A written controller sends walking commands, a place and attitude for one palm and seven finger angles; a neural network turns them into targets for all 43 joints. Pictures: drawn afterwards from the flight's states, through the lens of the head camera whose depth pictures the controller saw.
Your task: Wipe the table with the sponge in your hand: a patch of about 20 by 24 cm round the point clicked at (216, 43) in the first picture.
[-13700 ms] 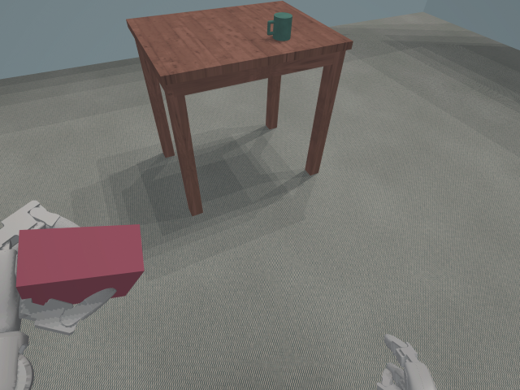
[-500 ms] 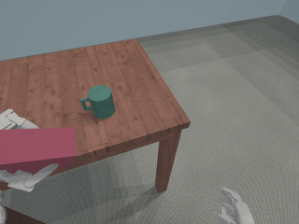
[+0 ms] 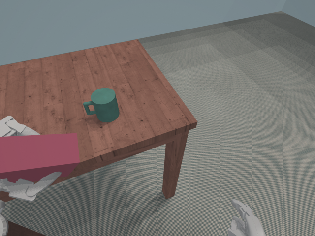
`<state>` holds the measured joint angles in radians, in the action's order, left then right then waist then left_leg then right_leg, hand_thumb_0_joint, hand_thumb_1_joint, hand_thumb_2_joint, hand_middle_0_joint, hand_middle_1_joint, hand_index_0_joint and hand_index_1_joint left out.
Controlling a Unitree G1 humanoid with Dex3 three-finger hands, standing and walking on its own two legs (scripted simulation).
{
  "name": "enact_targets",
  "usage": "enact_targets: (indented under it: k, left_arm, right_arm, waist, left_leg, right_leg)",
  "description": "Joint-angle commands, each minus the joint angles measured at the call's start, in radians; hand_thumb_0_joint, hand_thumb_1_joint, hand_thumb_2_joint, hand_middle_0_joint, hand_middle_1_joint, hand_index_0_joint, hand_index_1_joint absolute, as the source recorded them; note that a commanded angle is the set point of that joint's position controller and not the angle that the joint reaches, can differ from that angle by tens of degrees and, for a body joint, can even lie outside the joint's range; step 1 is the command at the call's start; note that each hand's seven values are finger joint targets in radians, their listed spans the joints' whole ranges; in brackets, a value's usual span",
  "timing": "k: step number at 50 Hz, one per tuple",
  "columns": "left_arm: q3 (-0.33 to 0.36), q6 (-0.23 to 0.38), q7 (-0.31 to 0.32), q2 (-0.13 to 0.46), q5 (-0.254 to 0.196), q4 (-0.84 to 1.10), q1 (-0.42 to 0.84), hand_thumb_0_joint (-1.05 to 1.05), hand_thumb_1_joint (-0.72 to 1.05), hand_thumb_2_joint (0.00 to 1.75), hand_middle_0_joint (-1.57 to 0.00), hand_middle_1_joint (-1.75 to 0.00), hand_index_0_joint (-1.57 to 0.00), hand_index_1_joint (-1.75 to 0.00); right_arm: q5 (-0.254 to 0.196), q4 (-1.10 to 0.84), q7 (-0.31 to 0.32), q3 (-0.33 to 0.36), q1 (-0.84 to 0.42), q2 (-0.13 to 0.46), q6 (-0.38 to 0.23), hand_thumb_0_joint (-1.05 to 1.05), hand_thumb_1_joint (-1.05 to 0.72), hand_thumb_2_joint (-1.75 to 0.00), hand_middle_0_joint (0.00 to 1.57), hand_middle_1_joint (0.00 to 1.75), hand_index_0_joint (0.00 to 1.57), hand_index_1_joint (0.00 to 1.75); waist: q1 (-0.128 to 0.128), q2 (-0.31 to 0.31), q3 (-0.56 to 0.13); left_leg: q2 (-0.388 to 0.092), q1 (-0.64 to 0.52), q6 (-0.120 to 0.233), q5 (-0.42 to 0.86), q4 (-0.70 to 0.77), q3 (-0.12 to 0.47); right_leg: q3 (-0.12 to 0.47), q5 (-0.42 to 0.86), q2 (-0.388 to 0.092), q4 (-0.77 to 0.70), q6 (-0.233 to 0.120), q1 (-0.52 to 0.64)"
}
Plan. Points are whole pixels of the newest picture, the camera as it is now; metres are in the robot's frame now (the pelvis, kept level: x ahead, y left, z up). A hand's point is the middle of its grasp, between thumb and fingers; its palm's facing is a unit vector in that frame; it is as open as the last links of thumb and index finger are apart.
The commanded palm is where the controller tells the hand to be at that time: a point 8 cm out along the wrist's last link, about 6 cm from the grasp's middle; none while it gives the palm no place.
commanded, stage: shuffle to correct the standing spot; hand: left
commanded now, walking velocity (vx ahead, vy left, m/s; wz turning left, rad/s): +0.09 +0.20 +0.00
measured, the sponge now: (50, 159) +0.23 +0.21 +0.15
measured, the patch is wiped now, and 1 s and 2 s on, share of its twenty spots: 0.00 0.00 0.00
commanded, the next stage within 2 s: come to a stop and stand still in 1.30 s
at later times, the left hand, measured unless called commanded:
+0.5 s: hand out of the picture +0.24 +0.32 +0.18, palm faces +0.38 -0.79 -0.48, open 9.6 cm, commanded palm +0.17 +0.36 +0.19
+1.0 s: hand out of the picture +0.24 +0.40 +0.19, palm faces +0.37 -0.81 -0.46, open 9.6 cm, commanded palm +0.18 +0.44 +0.19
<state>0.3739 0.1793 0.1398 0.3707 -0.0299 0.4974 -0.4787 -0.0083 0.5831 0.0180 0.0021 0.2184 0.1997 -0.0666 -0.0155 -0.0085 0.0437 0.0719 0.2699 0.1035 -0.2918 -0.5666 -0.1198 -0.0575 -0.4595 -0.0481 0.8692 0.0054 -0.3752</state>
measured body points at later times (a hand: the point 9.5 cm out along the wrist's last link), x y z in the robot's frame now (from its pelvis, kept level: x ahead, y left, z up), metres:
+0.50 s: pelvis +0.01 +0.08 -0.01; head +0.05 +0.08 +0.44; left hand +0.21 +0.36 +0.20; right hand +0.19 -0.16 -0.09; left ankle +0.05 +0.23 -0.73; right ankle +0.01 -0.04 -0.73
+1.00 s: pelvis +0.02 +0.16 +0.00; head +0.04 +0.15 +0.45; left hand +0.21 +0.44 +0.21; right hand +0.19 -0.06 -0.09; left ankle +0.03 +0.25 -0.70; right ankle +0.03 +0.08 -0.73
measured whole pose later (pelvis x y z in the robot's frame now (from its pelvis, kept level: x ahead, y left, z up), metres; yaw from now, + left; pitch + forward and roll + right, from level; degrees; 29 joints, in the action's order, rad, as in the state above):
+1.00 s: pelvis +0.02 +0.16 +0.00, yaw +0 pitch +0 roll +0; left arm 0.38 0.19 0.12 0.38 -0.05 0.52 -0.48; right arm -0.03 0.62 0.01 -0.01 0.19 0.20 -0.09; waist 0.00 0.02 0.04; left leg 0.03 0.41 0.03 -0.39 -0.84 -0.05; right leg -0.13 -0.31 -0.01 0.58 -0.06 -0.28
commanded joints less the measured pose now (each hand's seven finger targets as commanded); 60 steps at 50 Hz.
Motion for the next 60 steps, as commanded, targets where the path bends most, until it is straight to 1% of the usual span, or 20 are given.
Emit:
enact_targets:
  k: [1, 2, 3, 5, 9, 14, 20, 24, 27, 30, 32, 33, 36, 40, 44, 47, 48, 54, 57, 60]
  left_arm:
    - [0.119, 0.079, 0.020, 0.179, -0.021, 0.238, 0.007, 0.00, 0.10, 1.30, -1.20, -1.60, -1.20, -1.60]
    - [0.131, 0.081, 0.024, 0.190, -0.017, 0.222, 0.002, 0.00, 0.10, 1.30, -1.20, -1.60, -1.20, -1.60]
    - [0.158, 0.081, 0.030, 0.219, -0.022, 0.190, -0.011, 0.00, 0.10, 1.30, -1.20, -1.60, -1.20, -1.60]
    - [0.138, 0.078, 0.021, 0.177, -0.043, 0.164, -0.012, 0.00, 0.10, 1.30, -1.20, -1.60, -1.20, -1.60]
    - [0.139, 0.104, 0.020, 0.180, -0.021, 0.154, -0.002, 0.00, 0.10, 1.30, -1.20, -1.60, -1.20, -1.60]
    - [0.123, 0.090, 0.038, 0.194, -0.013, 0.244, 0.058, 0.00, 0.10, 1.30, -1.20, -1.60, -1.20, -1.60]
    - [0.160, 0.086, 0.023, 0.207, -0.022, 0.270, 0.016, 0.00, 0.10, 1.30, -1.20, -1.60, -1.20, -1.60]
    - [0.167, 0.095, 0.019, 0.185, -0.020, 0.273, 0.028, 0.00, 0.10, 1.30, -1.20, -1.60, -1.20, -1.60]
    - [0.162, 0.076, 0.023, 0.191, -0.041, 0.225, -0.011, 0.00, 0.10, 1.30, -1.20, -1.60, -1.20, -1.60]
    - [0.169, 0.071, 0.030, 0.197, -0.025, 0.242, 0.034, 0.00, 0.10, 1.30, -1.20, -1.60, -1.20, -1.60]
    - [0.141, 0.079, 0.024, 0.170, -0.024, 0.278, 0.064, 0.00, 0.10, 1.30, -1.20, -1.60, -1.20, -1.60]
    - [0.131, 0.088, 0.024, 0.178, -0.021, 0.343, 0.101, 0.00, 0.10, 1.30, -1.20, -1.60, -1.20, -1.60]
    - [0.121, 0.074, 0.013, 0.193, -0.002, 0.299, 0.107, 0.00, 0.10, 1.30, -1.20, -1.60, -1.20, -1.60]
    - [0.127, 0.073, 0.012, 0.189, -0.013, 0.323, 0.070, 0.00, 0.10, 1.30, -1.20, -1.60, -1.20, -1.60]
    - [0.150, 0.065, 0.012, 0.191, -0.021, 0.239, 0.017, 0.00, 0.10, 1.30, -1.20, -1.60, -1.20, -1.60]
    - [0.155, 0.048, 0.009, 0.187, -0.038, 0.135, 0.020, 0.00, 0.10, 1.30, -1.20, -1.60, -1.20, -1.60]
    - [0.103, 0.048, 0.006, 0.144, -0.039, 0.163, 0.057, 0.00, 0.10, 1.30, -1.20, -1.60, -1.20, -1.60]
    - [0.092, 0.064, 0.026, 0.148, -0.011, 0.188, 0.071, 0.00, 0.10, 1.30, -1.20, -1.60, -1.20, -1.60]
    - [0.083, 0.066, 0.023, 0.158, -0.006, 0.273, 0.105, 0.00, 0.10, 1.30, -1.20, -1.60, -1.20, -1.60]
    - [0.149, 0.051, 0.017, 0.218, 0.000, 0.267, 0.098, 0.00, 0.10, 1.30, -1.20, -1.60, -1.20, -1.60]
  right_arm:
    - [0.006, -0.161, 0.002, 0.034, -0.120, 0.142, -0.059, 0.00, -0.90, -0.90, 0.20, 0.30, 0.20, 0.30]
    - [0.008, -0.164, 0.002, 0.034, -0.121, 0.140, -0.050, 0.00, -0.90, -0.90, 0.20, 0.30, 0.20, 0.30]
    - [0.005, -0.172, -0.001, 0.044, -0.104, 0.125, -0.042, 0.00, -0.90, -0.90, 0.20, 0.30, 0.20, 0.30]
    - [-0.006, -0.165, -0.017, 0.085, -0.077, 0.180, -0.035, 0.00, -0.90, -0.90, 0.20, 0.30, 0.20, 0.30]
    - [0.000, -0.120, -0.007, 0.041, -0.094, 0.116, -0.011, 0.00, -0.90, -0.90, 0.20, 0.30, 0.20, 0.30]
    - [0.003, -0.131, 0.024, 0.050, -0.122, 0.082, -0.057, 0.00, -0.90, -0.90, 0.20, 0.30, 0.20, 0.30]
    - [-0.029, -0.150, 0.030, 0.089, -0.085, 0.147, -0.089, 0.00, -0.90, -0.90, 0.20, 0.30, 0.20, 0.30]
    - [-0.027, -0.133, 0.001, 0.067, -0.098, 0.133, -0.105, 0.00, -0.90, -0.90, 0.20, 0.30, 0.20, 0.30]
    - [-0.028, -0.149, -0.011, 0.077, -0.091, 0.114, -0.075, 0.00, -0.90, -0.90, 0.20, 0.30, 0.20, 0.30]
    - [-0.020, -0.115, -0.009, 0.038, -0.117, 0.094, -0.058, 0.00, -0.90, -0.90, 0.20, 0.30, 0.20, 0.30]
    - [-0.019, -0.111, 0.009, 0.046, -0.106, 0.099, -0.064, 0.00, -0.90, -0.90, 0.20, 0.30, 0.20, 0.30]
    - [-0.017, -0.130, 0.009, 0.067, -0.097, 0.130, -0.075, 0.00, -0.90, -0.90, 0.20, 0.30, 0.20, 0.30]
    - [-0.009, -0.126, 0.005, 0.060, -0.108, 0.112, -0.102, 0.00, -0.90, -0.90, 0.20, 0.30, 0.20, 0.30]
    - [-0.025, -0.112, 0.002, 0.045, -0.123, 0.114, -0.114, 0.00, -0.90, -0.90, 0.20, 0.30, 0.20, 0.30]
    - [-0.017, -0.123, 0.009, 0.022, -0.108, 0.110, -0.094, 0.00, -0.90, -0.90, 0.20, 0.30, 0.20, 0.30]
    - [-0.022, -0.130, 0.013, 0.056, -0.065, 0.119, -0.070, 0.00, -0.90, -0.90, 0.20, 0.30, 0.20, 0.30]
    - [-0.024, -0.132, 0.003, 0.066, -0.070, 0.137, -0.062, 0.00, -0.90, -0.90, 0.20, 0.30, 0.20, 0.30]
    - [-0.001, -0.124, 0.038, 0.027, -0.114, 0.084, -0.078, 0.00, -0.90, -0.90, 0.20, 0.30, 0.20, 0.30]
    - [-0.016, -0.151, 0.044, 0.058, -0.118, 0.139, -0.084, 0.00, -0.90, -0.90, 0.20, 0.30, 0.20, 0.30]
    - [-0.019, -0.144, 0.047, 0.035, -0.143, 0.116, -0.083, 0.00, -0.90, -0.90, 0.20, 0.30, 0.20, 0.30]
  waist:
    - [0.034, 0.142, -0.158]
    - [0.040, 0.055, -0.171]
    - [0.031, -0.172, -0.195]
    - [0.011, -0.204, -0.106]
    - [0.008, -0.090, -0.100]
    - [0.030, -0.153, -0.106]
    - [0.010, 0.284, -0.122]
    - [0.037, 0.190, -0.136]
    - [0.034, -0.383, -0.088]
    - [0.000, -0.186, -0.111]
    - [-0.017, 0.078, -0.150]
    - [-0.012, 0.284, -0.165]
    - [0.000, 0.254, -0.131]
    - [0.026, 0.191, -0.154]
    - [0.032, 0.124, -0.168]
    - [0.016, -0.302, -0.125]
    - [0.016, -0.277, -0.080]
    - [0.021, -0.016, -0.127]
    - [0.036, 0.136, -0.132]
    - [0.027, 0.266, -0.067]
  left_leg:
    - [-0.212, 0.058, -0.015, 0.246, 0.109, 0.205]
    - [-0.179, 0.228, -0.036, 0.093, -0.008, 0.185]
    - [-0.087, 0.387, -0.067, -0.080, -0.261, 0.115]
    - [-0.091, 0.413, -0.114, -0.195, -0.612, 0.224]
    - [-0.155, 0.324, -0.113, -0.045, -0.514, 0.177]
    - [-0.069, -0.020, -0.098, 0.043, -0.029, -0.044]
    - [-0.308, -0.112, 0.045, 0.280, 0.177, 0.272]
    - [-0.229, 0.080, -0.006, 0.221, -0.001, 0.138]
    - [-0.088, 0.310, -0.115, -0.168, -0.432, 0.074]
    - [-0.166, 0.106, -0.078, -0.154, -0.131, 0.166]
    - [-0.110, -0.142, -0.078, 0.127, 0.145, 0.102]
    - [-0.266, -0.254, -0.001, 0.322, 0.183, 0.328]
    - [-0.351, -0.113, 0.140, 0.198, 0.252, 0.472]
    - [-0.265, -0.065, 0.085, 0.312, 0.193, 0.234]
    - [-0.228, 0.134, 0.006, 0.031, 0.117, 0.216]
    - [-0.066, 0.304, -0.081, -0.171, -0.335, 0.099]
    - [-0.090, 0.336, -0.094, -0.139, -0.474, 0.140]
    - [-0.063, -0.084, -0.073, 0.075, 0.132, 0.018]
    - [-0.249, -0.153, 0.004, 0.280, 0.170, 0.255]
    - [-0.291, 0.036, 0.039, 0.073, 0.231, 0.320]
  right_leg:
    - [-0.045, 0.202, -0.028, -0.377, -0.021, 0.255]
    - [0.051, 0.295, -0.103, -0.450, -0.058, 0.434]
    - [0.361, 0.306, -0.317, -0.527, -0.152, 0.525]
    - [0.626, 0.207, -0.478, -0.623, -0.246, 0.291]
    - [0.210, 0.538, -0.314, -0.498, -0.144, 0.214]
    - [0.100, 0.467, -0.245, -0.431, -0.082, 0.138]
    - [-0.053, -0.080, 0.007, 0.086, 0.036, -0.076]
    - [-0.041, 0.153, -0.012, -0.300, 0.006, 0.185]
    - [0.479, 0.467, -0.383, -0.542, -0.176, 0.284]
    - [0.241, 0.595, -0.325, -0.350, -0.116, 0.168]
    - [0.018, 0.403, -0.116, -0.096, -0.018, 0.068]
    - [-0.027, 0.046, -0.026, 0.090, 0.023, -0.114]
    - [0.051, -0.086, -0.023, 0.398, 0.006, -0.215]
    - [-0.037, -0.005, -0.007, 0.049, 0.006, -0.052]
    - [-0.038, 0.226, -0.012, -0.429, -0.019, 0.307]
    - [0.533, 0.079, -0.355, -0.645, -0.199, 0.285]
    - [0.559, 0.111, -0.399, -0.670, -0.253, 0.248]
    - [0.086, 0.308, -0.145, -0.410, -0.090, 0.171]
    - [0.014, 0.184, -0.012, -0.215, -0.028, 0.060]
    - [-0.037, 0.074, 0.006, -0.224, -0.013, 0.134]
